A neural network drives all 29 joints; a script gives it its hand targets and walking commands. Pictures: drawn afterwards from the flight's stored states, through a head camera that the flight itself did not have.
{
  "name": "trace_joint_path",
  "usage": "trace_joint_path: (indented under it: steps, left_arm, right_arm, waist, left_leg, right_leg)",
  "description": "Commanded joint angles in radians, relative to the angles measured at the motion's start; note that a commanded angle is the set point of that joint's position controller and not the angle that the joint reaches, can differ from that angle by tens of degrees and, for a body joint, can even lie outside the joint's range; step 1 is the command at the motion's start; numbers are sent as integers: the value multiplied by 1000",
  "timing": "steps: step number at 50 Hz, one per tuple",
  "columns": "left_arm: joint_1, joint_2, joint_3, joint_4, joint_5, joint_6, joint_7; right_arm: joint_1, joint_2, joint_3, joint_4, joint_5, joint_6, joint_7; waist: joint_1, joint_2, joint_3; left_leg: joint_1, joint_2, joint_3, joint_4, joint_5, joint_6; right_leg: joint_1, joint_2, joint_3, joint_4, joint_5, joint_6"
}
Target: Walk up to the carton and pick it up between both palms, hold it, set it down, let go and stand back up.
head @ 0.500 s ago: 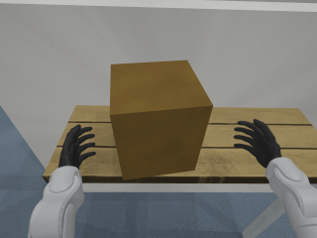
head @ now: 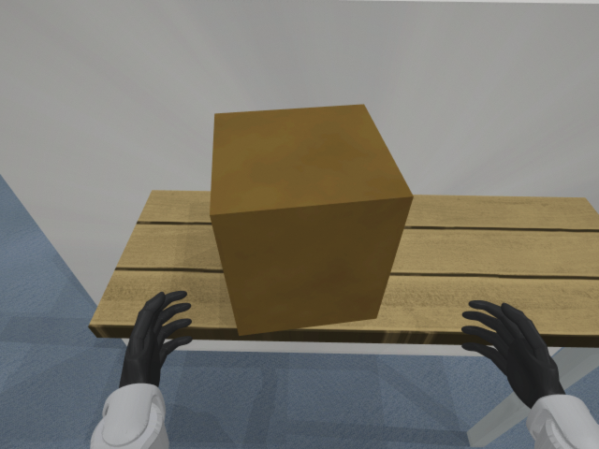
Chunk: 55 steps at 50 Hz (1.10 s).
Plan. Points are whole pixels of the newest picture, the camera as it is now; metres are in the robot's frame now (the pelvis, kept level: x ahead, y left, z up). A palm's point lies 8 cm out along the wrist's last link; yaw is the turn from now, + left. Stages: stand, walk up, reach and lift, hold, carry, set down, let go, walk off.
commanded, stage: set down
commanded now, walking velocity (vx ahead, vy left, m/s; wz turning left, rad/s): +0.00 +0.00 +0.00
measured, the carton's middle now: (300, 222) +0.41 +0.03 +0.10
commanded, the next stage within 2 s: let go in 1.22 s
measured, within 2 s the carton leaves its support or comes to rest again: neither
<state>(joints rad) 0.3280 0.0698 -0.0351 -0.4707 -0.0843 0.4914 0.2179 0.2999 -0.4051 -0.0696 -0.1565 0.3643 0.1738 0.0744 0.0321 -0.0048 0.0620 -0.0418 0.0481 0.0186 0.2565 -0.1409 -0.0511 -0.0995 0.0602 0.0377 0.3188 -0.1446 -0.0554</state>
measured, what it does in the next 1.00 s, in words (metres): stands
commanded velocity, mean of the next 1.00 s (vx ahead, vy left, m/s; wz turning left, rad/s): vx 0.00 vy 0.00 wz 0.00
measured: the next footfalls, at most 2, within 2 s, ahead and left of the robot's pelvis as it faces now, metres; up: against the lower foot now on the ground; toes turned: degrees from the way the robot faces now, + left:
none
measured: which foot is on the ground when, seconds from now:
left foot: down 0.00-1.00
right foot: down 0.00-1.00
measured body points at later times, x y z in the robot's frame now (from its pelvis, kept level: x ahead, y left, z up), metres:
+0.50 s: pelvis +0.02 +0.02 +0.00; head +0.03 +0.03 +0.45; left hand +0.20 +0.23 +0.00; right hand +0.21 -0.21 +0.00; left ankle +0.00 +0.15 -0.75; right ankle +0.02 -0.08 -0.75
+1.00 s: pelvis +0.02 +0.04 +0.00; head +0.03 +0.04 +0.45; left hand +0.18 +0.25 -0.07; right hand +0.19 -0.19 -0.07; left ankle +0.00 +0.15 -0.75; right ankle +0.02 -0.08 -0.75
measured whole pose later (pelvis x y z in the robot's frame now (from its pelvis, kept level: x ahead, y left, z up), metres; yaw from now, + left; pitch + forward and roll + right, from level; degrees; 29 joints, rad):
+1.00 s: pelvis +0.02 +0.04 +0.00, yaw -1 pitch -2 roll +0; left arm 0.32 0.16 -0.03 0.28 -0.03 0.13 0.10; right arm 0.30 -0.23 -0.04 0.46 0.07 -0.10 0.11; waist 0.05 -0.01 0.06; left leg -0.07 0.02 0.04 0.30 -0.20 0.00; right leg -0.09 0.03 0.05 0.29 -0.16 -0.01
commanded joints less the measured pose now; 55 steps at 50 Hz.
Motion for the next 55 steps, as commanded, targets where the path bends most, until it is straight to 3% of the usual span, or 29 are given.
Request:
trace_joint_path:
  steps: [1, 5, 9, 19, 31, 42, 55]
  left_arm:
    - [-81, 44, 10, -126, 11, -110, 3]
    - [-101, 71, 27, -66, -1, -127, -6]
    - [-72, 88, 22, -54, -16, -149, -9]
    - [21, 103, 18, 104, 3, -234, -50]
    - [27, 107, 8, 315, 42, -352, -71]
    - [-24, 136, 23, 513, 53, -389, -99]
    - [-122, 197, 50, 736, 59, -407, -151]
  right_arm:
    - [-67, -130, -80, -161, -26, -79, 11]
    - [-71, -90, -71, -151, -57, -69, 9]
    - [-25, -83, -75, -141, -76, -71, 8]
    - [48, -73, -63, -8, -112, -120, 39]
    - [41, -45, -40, 221, -166, -226, 69]
    - [-14, 11, -25, 415, -257, -287, 48]
    - [-101, 91, -2, 635, -347, -360, -9]
  waist:
    - [16, -82, -69]
    - [35, -88, -52]
    - [30, -72, -99]
    - [17, -47, -120]
    - [16, -17, -98]
    - [17, -14, -81]
    - [3, -5, -78]
  left_leg:
    - [78, -38, 19, -10, 65, 48]
    - [32, -42, 32, -28, -11, 63]
    - [43, -42, 37, -14, 33, 56]
    - [83, -44, 28, 14, 175, 30]
    - [39, -39, 33, 12, 173, 18]
    - [-4, -38, 54, 12, 138, 17]
    - [-16, -42, 64, 45, 124, 21]
  right_leg:
    - [-85, -60, 50, -119, -54, 24]
    - [-76, -78, 70, -125, -123, 39]
    - [-65, -65, 56, -106, -46, 34]
    - [-51, -33, 14, -103, 123, 11]
    - [-12, -35, -1, -97, 155, -4]
    - [13, -38, -11, -82, 118, 6]
    - [14, -43, -26, -50, 89, 28]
